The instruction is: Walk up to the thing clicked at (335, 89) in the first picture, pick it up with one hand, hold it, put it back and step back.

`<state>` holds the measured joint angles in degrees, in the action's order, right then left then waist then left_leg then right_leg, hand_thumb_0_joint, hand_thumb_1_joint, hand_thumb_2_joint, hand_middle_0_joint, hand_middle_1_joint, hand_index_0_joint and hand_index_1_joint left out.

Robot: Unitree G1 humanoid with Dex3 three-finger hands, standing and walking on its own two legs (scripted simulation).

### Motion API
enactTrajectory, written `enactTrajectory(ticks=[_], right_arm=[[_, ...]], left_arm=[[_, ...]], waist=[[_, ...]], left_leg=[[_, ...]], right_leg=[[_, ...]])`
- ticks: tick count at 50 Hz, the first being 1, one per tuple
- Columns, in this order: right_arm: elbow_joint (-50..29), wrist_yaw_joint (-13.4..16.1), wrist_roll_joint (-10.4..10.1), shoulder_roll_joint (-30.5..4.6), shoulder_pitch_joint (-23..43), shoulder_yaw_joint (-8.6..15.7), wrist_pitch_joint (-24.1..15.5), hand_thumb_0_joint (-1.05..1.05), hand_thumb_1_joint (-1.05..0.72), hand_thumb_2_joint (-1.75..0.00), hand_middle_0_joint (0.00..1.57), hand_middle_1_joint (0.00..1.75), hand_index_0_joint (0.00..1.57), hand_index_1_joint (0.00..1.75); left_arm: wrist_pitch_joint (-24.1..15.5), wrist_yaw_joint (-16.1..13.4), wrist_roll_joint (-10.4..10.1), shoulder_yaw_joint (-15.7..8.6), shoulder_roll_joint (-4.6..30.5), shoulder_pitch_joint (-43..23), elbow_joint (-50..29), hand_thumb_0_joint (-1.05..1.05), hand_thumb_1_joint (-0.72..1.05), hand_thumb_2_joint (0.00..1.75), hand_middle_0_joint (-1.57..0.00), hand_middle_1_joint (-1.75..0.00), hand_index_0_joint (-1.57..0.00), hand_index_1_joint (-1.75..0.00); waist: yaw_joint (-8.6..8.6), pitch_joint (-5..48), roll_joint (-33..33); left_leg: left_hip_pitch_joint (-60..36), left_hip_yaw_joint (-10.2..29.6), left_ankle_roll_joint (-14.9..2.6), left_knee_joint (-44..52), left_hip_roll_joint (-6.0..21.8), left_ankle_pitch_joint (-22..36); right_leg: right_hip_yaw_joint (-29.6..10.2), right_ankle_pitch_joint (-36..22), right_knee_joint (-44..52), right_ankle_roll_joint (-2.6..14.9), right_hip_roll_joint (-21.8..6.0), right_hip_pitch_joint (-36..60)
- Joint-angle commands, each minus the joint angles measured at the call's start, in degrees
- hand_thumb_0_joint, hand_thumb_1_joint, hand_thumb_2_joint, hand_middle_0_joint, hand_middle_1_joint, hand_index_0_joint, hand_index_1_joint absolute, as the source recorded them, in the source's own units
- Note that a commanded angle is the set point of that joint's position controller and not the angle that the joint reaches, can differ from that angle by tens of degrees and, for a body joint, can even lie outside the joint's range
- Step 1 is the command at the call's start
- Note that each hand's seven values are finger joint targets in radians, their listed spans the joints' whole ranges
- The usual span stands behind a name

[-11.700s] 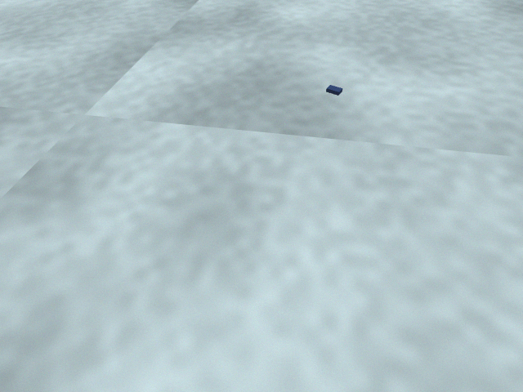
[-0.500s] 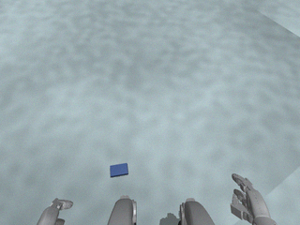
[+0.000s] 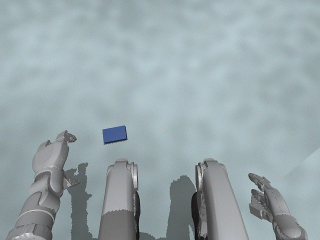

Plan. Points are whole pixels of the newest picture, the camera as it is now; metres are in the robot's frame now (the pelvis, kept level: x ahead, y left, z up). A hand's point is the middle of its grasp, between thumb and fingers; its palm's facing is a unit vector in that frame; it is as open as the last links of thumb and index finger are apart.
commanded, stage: rise first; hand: left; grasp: from above
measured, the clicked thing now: (115, 134) +0.46 +0.23 -0.46
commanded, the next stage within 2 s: none
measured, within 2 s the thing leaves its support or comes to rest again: neither
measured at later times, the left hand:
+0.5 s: hand (84, 145) +0.37 +0.29 -0.25, palm faces -0.44 -0.06 -0.90, open 13.2 cm
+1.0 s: hand (92, 138) +0.41 +0.28 -0.30, palm faces -0.44 -0.07 -0.89, open 13.0 cm
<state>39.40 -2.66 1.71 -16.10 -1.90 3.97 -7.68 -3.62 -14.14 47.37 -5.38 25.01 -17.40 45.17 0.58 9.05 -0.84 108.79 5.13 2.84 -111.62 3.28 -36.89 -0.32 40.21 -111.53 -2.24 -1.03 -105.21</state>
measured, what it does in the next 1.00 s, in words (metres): lowers itself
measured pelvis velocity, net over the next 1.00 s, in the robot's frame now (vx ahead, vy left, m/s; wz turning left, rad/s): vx -0.01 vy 0.01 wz -0.08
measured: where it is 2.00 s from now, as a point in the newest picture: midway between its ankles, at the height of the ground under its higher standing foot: (166, 228)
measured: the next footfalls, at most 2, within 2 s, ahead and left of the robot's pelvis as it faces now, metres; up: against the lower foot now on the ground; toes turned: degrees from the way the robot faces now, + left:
none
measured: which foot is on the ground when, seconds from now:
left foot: down 0.00-1.00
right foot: down 0.00-1.00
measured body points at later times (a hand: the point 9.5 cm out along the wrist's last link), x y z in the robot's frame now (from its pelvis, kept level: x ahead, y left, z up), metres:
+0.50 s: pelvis -0.03 +0.01 -0.10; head +0.18 +0.05 +0.30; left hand +0.39 +0.29 -0.20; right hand +0.05 -0.28 -0.22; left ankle +0.08 +0.14 -0.43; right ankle +0.07 -0.14 -0.43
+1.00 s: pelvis -0.01 +0.01 -0.13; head +0.21 +0.05 +0.26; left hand +0.43 +0.28 -0.25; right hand +0.06 -0.26 -0.26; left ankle +0.08 +0.14 -0.43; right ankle +0.07 -0.14 -0.43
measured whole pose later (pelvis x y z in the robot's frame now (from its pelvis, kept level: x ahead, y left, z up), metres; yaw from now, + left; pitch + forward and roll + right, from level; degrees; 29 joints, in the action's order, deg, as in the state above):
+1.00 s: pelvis -0.01 +0.01 -0.13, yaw -4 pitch +34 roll -6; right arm 46.2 -6.8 8.2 -13.5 -5.7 0.1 -4.7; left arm -8.3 -26.3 68.9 -6.9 34.9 -45.4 78.5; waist 8.8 4.9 0.7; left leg 131.3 9.6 2.9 -135.0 2.2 -37.7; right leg 0.4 40.5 -132.7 -3.5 1.4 -126.1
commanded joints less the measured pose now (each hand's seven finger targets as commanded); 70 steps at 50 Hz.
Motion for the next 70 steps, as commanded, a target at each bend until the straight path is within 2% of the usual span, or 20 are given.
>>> enactTrajectory(ticks=[1, 3, 6, 10, 14, 15, 21, 25, 28, 31, 37, 38, 40, 41, 50, 53, 59, 64, 66, 70], right_arm=[[-3.28, 0.46, 0.40, -9.54, -7.60, 3.69, -0.88, 0.00, -0.91, -0.90, 0.20, 0.30, 0.20, 0.30], [-3.01, 0.54, 0.61, -9.75, -7.67, 3.85, -0.41, 0.00, -0.91, -0.90, 0.20, 0.30, 0.20, 0.30], [-2.69, 0.51, 1.01, -10.11, -8.25, 3.61, 0.30, 0.00, -0.90, -0.90, 0.20, 0.30, 0.20, 0.30], [-1.45, 0.13, 1.36, -10.03, -9.21, 2.96, 1.26, 0.00, -0.90, -0.90, 0.20, 0.30, 0.20, 0.30], [-0.57, -0.38, 1.85, -10.48, -9.94, 2.47, 2.16, 0.00, -0.90, -0.90, 0.20, 0.30, 0.20, 0.30], [-0.35, -0.46, 1.90, -10.78, -9.97, 2.34, 2.32, 0.00, -0.89, -0.90, 0.20, 0.30, 0.20, 0.30], [2.02, -1.20, 3.12, -10.76, -11.86, 1.47, 2.69, 0.00, -0.89, -0.90, 0.20, 0.30, 0.20, 0.30], [3.28, -1.65, 4.12, -11.39, -12.08, 1.45, 2.81, 0.00, -0.89, -0.90, 0.20, 0.30, 0.20, 0.30], [3.88, -2.00, 4.76, -11.08, -12.45, 1.53, 2.72, 0.00, -0.89, -0.90, 0.20, 0.30, 0.20, 0.30], [4.12, -2.29, 5.33, -11.02, -12.91, 1.51, 2.44, 0.00, -0.90, -0.90, 0.20, 0.30, 0.20, 0.30], [4.89, -2.68, 5.73, -10.56, -12.98, 1.06, 2.29, 0.00, -0.90, -0.90, 0.20, 0.30, 0.20, 0.30], [4.91, -2.79, 5.77, -10.37, -13.29, 0.95, 2.29, 0.00, -0.90, -0.90, 0.20, 0.30, 0.20, 0.30], [5.15, -3.00, 5.86, -10.01, -13.17, 0.63, 2.35, 0.00, -0.90, -0.90, 0.20, 0.30, 0.20, 0.30], [5.16, -3.13, 6.02, -10.13, -13.60, 0.49, 2.38, 0.00, -0.90, -0.90, 0.20, 0.30, 0.20, 0.30], [5.18, -3.92, 6.22, -10.21, -13.66, 0.65, 2.85, 0.00, -0.90, -0.90, 0.20, 0.30, 0.20, 0.30], [5.27, -4.11, 6.54, -10.71, -14.03, 0.67, 2.88, 0.00, -0.90, -0.90, 0.20, 0.30, 0.20, 0.30], [5.32, -4.39, 6.63, -10.68, -14.12, 0.76, 3.05, 0.00, -0.90, -0.90, 0.20, 0.30, 0.20, 0.30], [5.34, -4.51, 6.79, -11.52, -14.27, 0.70, 3.17, 0.00, -0.90, -0.90, 0.20, 0.30, 0.20, 0.30], [5.46, -4.61, 6.99, -11.38, -14.23, 0.35, 3.11, 0.00, -0.90, -0.90, 0.20, 0.30, 0.20, 0.30], [5.42, -4.65, 7.09, -11.17, -13.52, -0.06, 2.95, 0.00, -0.90, -0.90, 0.20, 0.30, 0.20, 0.30]], left_arm=[[-1.69, -2.85, 3.24, -3.98, 17.27, -16.10, -2.13, 0.00, -0.40, 0.88, -0.27, -0.83, -0.25, -0.85], [-2.26, -2.59, 4.73, -4.12, 18.97, -17.98, 1.98, 0.00, -0.39, 0.88, -0.26, -0.86, -0.24, -0.87], [-3.13, -2.58, 7.00, -3.36, 20.60, -22.66, 4.14, 0.00, -0.40, 0.90, -0.26, -0.85, -0.24, -0.87], [-4.30, -3.35, 10.12, -2.88, 21.74, -25.60, 9.45, 0.00, -0.39, 0.90, -0.27, -0.82, -0.24, -0.85], [-5.71, -4.87, 13.91, -1.45, 21.68, -30.39, 11.87, 0.00, -0.40, 0.91, -0.26, -0.80, -0.23, -0.83], [-6.15, -5.66, 14.89, -2.12, 23.24, -31.61, 12.33, 0.00, -0.40, 0.91, -0.26, -0.80, -0.23, -0.82], [-7.53, -10.08, 19.89, -2.12, 23.64, -35.77, 16.28, 0.00, -0.39, 0.90, -0.24, -0.81, -0.22, -0.83], [-7.01, -12.70, 21.97, -1.34, 22.81, -38.39, 20.06, 0.00, -0.38, 0.88, -0.22, -0.84, -0.22, -0.84], [-6.11, -13.84, 21.80, -1.70, 22.53, -39.59, 22.24, 0.00, -0.37, 0.86, -0.22, -0.86, -0.23, -0.85], [-5.31, -14.49, 21.24, -1.59, 22.79, -42.69, 22.72, 0.00, -0.36, 0.85, -0.21, -0.88, -0.23, -0.86], [-4.39, -14.47, 20.93, -1.90, 23.12, -42.66, 25.02, 0.00, -0.35, 0.84, -0.22, -0.88, -0.24, -0.86], [-4.34, -14.49, 20.88, -2.10, 23.01, -43.18, 25.01, 0.00, -0.35, 0.84, -0.22, -0.88, -0.24, -0.86], [-4.27, -14.56, 20.86, -2.32, 23.24, -42.18, 25.43, 0.00, -0.36, 0.84, -0.22, -0.88, -0.24, -0.86], [-4.26, -14.59, 20.91, -2.66, 23.16, -42.36, 25.76, 0.00, -0.35, 0.83, -0.22, -0.88, -0.24, -0.86], [-5.26, -14.24, 20.87, -3.52, 23.59, -41.54, 25.97, 0.00, -0.34, 0.82, -0.23, -0.88, -0.26, -0.86], [-5.69, -14.36, 20.80, -3.60, 23.64, -42.33, 26.06, 0.00, -0.34, 0.83, -0.23, -0.88, -0.25, -0.86], [-6.21, -14.89, 21.14, -3.84, 24.12, -41.89, 25.16, 0.00, -0.33, 0.82, -0.25, -0.86, -0.27, -0.84], [-6.10, -15.56, 21.13, -4.49, 25.43, -43.63, 26.30, 0.00, -0.34, 0.82, -0.24, -0.87, -0.26, -0.85], [-6.01, -16.00, 21.12, -4.75, 25.58, -43.28, 27.10, 0.00, -0.34, 0.82, -0.25, -0.84, -0.27, -0.83], [-5.67, -16.43, 21.56, -3.35, 24.09, -44.15, 29.17, 0.00, -0.34, 0.82, -0.24, -0.86, -0.26, -0.84]], waist=[[1.62, 36.33, -1.52], [1.29, 35.03, -0.50], [2.16, 33.40, -0.97], [3.13, 30.62, -0.98], [4.33, 28.81, -5.28], [4.44, 28.75, -5.47], [4.72, 30.93, -9.46], [6.20, 30.47, -11.91], [6.35, 31.00, -11.65], [7.73, 31.78, -10.76], [7.43, 32.90, -10.71], [8.07, 32.23, -10.30], [7.40, 32.99, -10.11], [7.99, 32.94, -9.52], [7.46, 32.83, -10.64], [8.33, 32.14, -9.26], [8.20, 32.98, -11.49], [8.82, 32.62, -9.80], [8.34, 32.83, -10.41], [9.07, 30.54, -11.90]], left_leg=[[-21.47, -5.10, -3.61, 6.62, -2.16, 8.15], [-18.74, -5.21, -3.72, 5.93, -2.40, 4.05], [-14.99, -5.36, -3.92, 4.35, -2.70, 0.27], [-10.74, -5.13, -4.19, 2.08, -3.18, -2.27], [-11.70, -3.61, -3.86, 1.76, -3.04, -4.17], [-11.31, -3.43, -3.88, 1.25, -3.16, -4.57], [-12.27, -4.38, -3.48, -2.08, -3.16, 0.84], [-12.89, -3.56, -3.27, -3.06, -2.61, 1.39], [-12.49, -3.70, -3.38, -3.82, -2.61, 1.70], [-11.41, -3.64, -3.70, -5.21, -2.47, 2.15], [-10.71, -3.67, -3.80, -7.15, -2.30, 3.61], [-9.86, -3.83, -3.96, -7.73, -2.25, 4.00], [-8.93, -4.17, -4.00, -8.70, -2.31, 5.44], [-8.21, -4.31, -4.16, -9.39, -2.32, 6.24], [-7.59, -4.27, -3.94, -10.73, -2.22, 6.65], [-5.88, -4.16, -4.15, -11.57, -2.15, 5.97], [-7.27, -4.06, -3.91, -12.30, -2.02, 7.91], [-5.13, -4.12, -4.18, -13.29, -2.01, 6.67], [-4.68, -4.22, -4.10, -13.14, -2.23, 6.37], [-4.52, -3.98, -3.91, -12.74, -2.31, 4.66]], right_leg=[[3.17, -10.80, 12.17, 2.97, 1.83, 14.55], [3.28, -5.42, 12.14, 3.11, 2.18, 12.63], [3.23, -0.44, 11.23, 3.33, 2.50, 10.17], [4.12, 1.88, 8.27, 3.65, 2.83, 6.95], [6.03, 0.89, 3.91, 4.23, 2.81, 0.98], [6.17, 1.15, 3.31, 4.29, 2.86, -0.12], [7.09, -3.74, -0.01, 4.56, 2.85, -3.15], [8.10, -5.26, -2.55, 4.34, 2.69, -6.48], [8.22, -5.42, -3.06, 4.34, 2.75, -7.00], [8.27, -6.04, -3.17, 4.17, 2.84, -6.54], [8.11, -7.52, -4.52, 4.32, 3.10, -6.48], [8.08, -8.04, -4.58, 4.09, 2.99, -5.93], [7.80, -9.54, -4.94, 4.09, 3.17, -4.78], [7.65, -10.64, -5.00, 3.86, 3.11, -4.02], [7.90, -11.00, -6.79, 4.07, 3.43, -4.75], [7.98, -10.77, -6.77, 3.87, 3.54, -4.67], [8.06, -12.74, -8.13, 3.83, 3.58, -4.59], [7.93, -12.03, -7.92, 3.70, 3.66, -4.84], [7.84, -11.63, -8.10, 3.82, 3.69, -4.54], [8.39, -9.95, -8.47, 4.07, 3.86, -6.63]])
